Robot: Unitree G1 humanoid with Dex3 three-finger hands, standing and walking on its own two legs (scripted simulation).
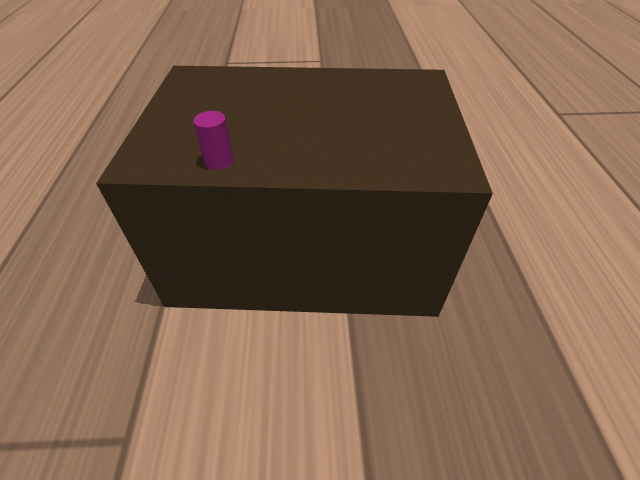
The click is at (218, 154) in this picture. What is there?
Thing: squat round
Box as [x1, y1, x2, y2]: [193, 111, 233, 169]
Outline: 205,111 196,115 193,120 203,158 207,167 212,169 221,169 231,164 233,160 224,115 218,111
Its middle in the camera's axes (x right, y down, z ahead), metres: -0.27 -0.25 +1.02
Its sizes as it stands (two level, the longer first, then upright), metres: 0.079 0.079 0.131
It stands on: a support 0.60 m high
